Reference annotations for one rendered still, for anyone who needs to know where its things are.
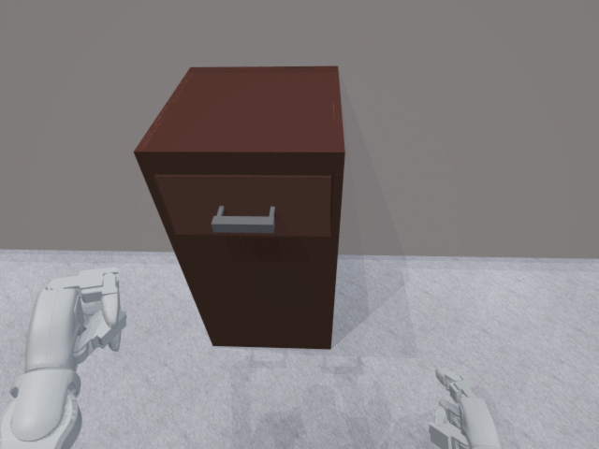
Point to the left robot hand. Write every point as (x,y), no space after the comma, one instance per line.
(53,339)

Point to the drawer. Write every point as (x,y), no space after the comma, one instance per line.
(302,202)

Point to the handle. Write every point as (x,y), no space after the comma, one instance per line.
(243,224)

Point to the right robot hand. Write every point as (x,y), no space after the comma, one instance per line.
(470,425)

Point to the left robot forearm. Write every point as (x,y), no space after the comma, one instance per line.
(45,413)

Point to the cabinet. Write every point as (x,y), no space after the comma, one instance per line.
(272,291)

